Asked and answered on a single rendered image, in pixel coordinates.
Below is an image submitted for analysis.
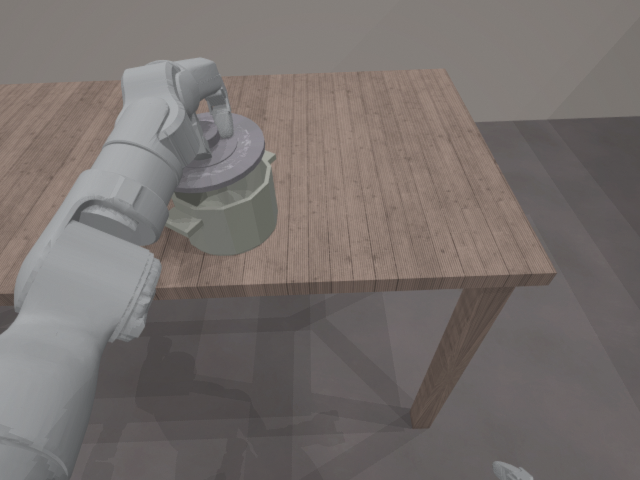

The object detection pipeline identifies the left robot forearm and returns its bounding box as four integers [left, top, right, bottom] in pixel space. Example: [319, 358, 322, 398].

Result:
[14, 60, 200, 313]

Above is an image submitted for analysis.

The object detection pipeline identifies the left robot upper arm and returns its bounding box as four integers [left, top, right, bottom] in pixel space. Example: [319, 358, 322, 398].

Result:
[0, 220, 162, 480]

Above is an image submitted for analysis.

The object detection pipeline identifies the table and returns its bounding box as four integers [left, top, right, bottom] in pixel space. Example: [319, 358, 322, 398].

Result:
[0, 68, 557, 429]

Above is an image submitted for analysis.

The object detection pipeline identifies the pot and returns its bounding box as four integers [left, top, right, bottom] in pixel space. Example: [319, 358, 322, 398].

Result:
[165, 150, 278, 256]

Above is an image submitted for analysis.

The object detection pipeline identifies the robot left hand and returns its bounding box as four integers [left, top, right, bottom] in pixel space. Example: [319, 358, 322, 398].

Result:
[174, 58, 234, 160]

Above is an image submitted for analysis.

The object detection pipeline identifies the lid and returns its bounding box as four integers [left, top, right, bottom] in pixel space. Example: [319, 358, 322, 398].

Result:
[174, 112, 265, 193]

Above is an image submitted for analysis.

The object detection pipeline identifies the knob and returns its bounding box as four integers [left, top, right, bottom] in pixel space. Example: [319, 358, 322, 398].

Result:
[199, 121, 220, 148]

